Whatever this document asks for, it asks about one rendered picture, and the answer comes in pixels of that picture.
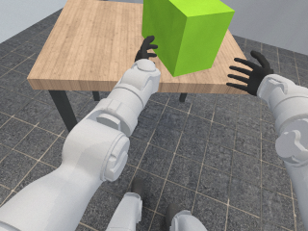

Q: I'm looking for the left robot forearm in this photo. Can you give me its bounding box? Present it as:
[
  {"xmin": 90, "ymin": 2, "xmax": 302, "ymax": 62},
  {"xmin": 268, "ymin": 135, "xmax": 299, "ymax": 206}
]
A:
[{"xmin": 62, "ymin": 59, "xmax": 161, "ymax": 156}]

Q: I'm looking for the table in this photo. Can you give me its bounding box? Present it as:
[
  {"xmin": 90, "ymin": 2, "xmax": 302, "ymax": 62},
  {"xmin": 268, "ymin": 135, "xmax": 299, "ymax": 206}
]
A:
[{"xmin": 27, "ymin": 0, "xmax": 253, "ymax": 133}]

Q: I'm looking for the right robot upper arm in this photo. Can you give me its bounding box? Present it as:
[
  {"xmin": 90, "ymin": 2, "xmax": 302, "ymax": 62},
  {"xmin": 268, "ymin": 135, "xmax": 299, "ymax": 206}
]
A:
[{"xmin": 275, "ymin": 118, "xmax": 308, "ymax": 231}]

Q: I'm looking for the left robot upper arm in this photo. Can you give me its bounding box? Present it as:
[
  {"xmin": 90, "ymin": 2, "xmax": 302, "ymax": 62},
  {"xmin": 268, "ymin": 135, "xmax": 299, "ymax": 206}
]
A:
[{"xmin": 0, "ymin": 118, "xmax": 130, "ymax": 231}]

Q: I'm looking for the robot left foot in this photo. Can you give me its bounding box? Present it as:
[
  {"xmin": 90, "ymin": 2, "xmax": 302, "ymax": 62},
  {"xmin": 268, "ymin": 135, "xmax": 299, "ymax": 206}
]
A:
[{"xmin": 131, "ymin": 177, "xmax": 144, "ymax": 207}]

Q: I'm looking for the carton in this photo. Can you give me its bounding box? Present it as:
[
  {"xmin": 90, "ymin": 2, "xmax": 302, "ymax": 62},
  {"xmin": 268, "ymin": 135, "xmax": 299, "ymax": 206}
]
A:
[{"xmin": 141, "ymin": 0, "xmax": 235, "ymax": 77}]

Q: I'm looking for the right robot hand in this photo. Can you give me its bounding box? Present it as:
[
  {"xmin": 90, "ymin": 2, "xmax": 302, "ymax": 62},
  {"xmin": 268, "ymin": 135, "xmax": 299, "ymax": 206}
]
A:
[{"xmin": 226, "ymin": 50, "xmax": 274, "ymax": 96}]

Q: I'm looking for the right robot forearm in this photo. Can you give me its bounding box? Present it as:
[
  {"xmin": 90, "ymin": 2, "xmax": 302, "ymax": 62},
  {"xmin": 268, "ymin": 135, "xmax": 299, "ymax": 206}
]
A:
[{"xmin": 256, "ymin": 74, "xmax": 308, "ymax": 137}]

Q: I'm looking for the right robot thigh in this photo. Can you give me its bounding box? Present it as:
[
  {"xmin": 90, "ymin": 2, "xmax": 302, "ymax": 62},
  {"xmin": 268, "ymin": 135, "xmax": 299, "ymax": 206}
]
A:
[{"xmin": 172, "ymin": 215, "xmax": 207, "ymax": 231}]

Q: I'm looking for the left robot hand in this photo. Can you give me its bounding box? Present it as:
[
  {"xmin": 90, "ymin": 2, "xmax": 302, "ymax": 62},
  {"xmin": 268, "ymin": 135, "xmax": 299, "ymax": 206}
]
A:
[{"xmin": 135, "ymin": 35, "xmax": 158, "ymax": 64}]

